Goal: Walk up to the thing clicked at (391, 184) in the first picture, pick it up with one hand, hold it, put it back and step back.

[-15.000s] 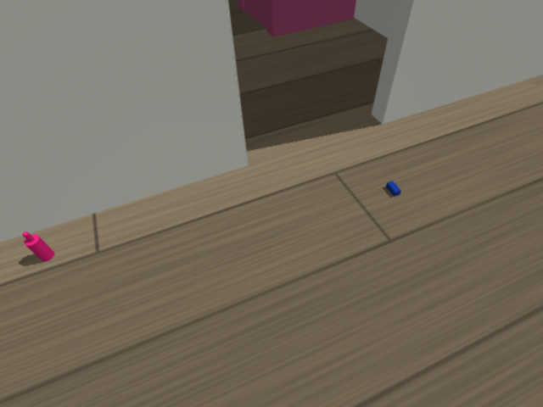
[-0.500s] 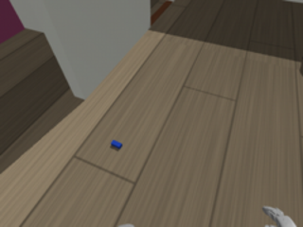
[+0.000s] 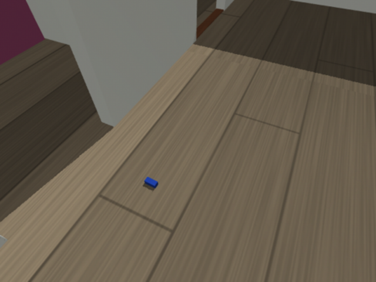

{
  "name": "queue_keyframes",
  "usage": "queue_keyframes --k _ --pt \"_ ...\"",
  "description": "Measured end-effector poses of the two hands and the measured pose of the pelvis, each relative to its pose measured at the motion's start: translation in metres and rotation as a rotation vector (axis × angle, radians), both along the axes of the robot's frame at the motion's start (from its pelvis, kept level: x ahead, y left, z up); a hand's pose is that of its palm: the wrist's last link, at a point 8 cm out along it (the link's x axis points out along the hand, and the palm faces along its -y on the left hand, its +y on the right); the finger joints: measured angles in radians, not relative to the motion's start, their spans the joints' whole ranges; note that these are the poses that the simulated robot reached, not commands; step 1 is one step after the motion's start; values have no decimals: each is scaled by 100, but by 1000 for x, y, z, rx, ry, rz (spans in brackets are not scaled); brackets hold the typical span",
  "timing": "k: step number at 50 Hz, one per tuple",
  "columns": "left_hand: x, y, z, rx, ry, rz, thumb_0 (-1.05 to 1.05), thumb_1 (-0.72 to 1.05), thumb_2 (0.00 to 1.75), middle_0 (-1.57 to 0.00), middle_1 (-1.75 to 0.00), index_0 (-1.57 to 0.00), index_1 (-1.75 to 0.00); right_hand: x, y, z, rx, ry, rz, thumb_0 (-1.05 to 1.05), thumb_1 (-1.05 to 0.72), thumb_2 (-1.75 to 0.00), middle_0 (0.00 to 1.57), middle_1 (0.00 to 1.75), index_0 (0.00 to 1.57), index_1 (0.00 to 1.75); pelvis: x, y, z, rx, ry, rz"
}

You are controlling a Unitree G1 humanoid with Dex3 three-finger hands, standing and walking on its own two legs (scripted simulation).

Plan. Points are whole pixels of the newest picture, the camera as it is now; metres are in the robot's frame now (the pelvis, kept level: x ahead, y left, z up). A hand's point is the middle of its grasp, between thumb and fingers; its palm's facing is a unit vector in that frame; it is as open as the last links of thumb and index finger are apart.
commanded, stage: walk up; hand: left
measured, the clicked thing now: (151, 182) +0.78 +0.26 -0.75
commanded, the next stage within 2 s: stand in 0.66 s
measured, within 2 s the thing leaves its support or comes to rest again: neither
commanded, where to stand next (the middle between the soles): +0.37 +0.01 m, yaw -1 degrees
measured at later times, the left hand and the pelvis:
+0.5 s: hand out of the picture +0.13 +0.26 -0.15, palm faces +0.04 -0.94 -0.33, open 7.3 cm; pelvis +0.03 +0.00 +0.01, yaw +1 degrees
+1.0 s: hand out of the picture +0.09 +0.24 -0.14, palm faces -0.01 -0.94 -0.34, open 7.3 cm; pelvis +0.02 -0.01 +0.01, yaw +1 degrees
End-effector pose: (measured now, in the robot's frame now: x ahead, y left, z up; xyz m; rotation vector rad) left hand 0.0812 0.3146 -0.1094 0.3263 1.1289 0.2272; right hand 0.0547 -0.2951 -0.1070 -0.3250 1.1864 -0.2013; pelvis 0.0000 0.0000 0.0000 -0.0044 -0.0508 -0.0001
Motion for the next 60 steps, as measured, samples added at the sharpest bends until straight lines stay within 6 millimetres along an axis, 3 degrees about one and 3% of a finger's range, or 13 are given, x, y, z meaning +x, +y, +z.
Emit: queue_keyframes --k 4,9,26,38,45,60 --pt "9 -10 -2 5 -17 -10 0 91 90 -20 -30 -21 -30 13 -12 -3 -5 -18 -2 0 -90 -90 20 30 20 30 3 -8 -4 2 -4 -2" --pt "6 -23 -2 -1 -9 1 0 91 90 -20 -30 -21 -30 33 -19 -9 -4 -39 -12 0 -90 -90 20 30 20 30 11 -11 -5 -12 -11 12" --pt "35 -14 -2 -37 0 32 0 91 90 -20 -30 -21 -30 59 6 -1 16 1 20 0 -90 -90 20 30 20 30 27 -2 6 -4 8 19" --pt "24 -15 2 -32 53 27 0 91 90 -20 -30 -21 -30 78 6 4 21 -34 26 0 -90 -90 20 30 20 30 29 -1 11 4 7 17" --pt "11 -22 2 -31 92 17 0 91 90 -20 -30 -21 -30 72 0 4 27 -25 16 0 -90 -90 20 30 20 30 25 -5 13 6 8 13" --pt "2 -32 3 -25 119 -3 0 91 90 -20 -30 -21 -30 36 -14 -2 28 58 -20 0 -90 -90 20 30 20 30 21 -14 14 7 14 8"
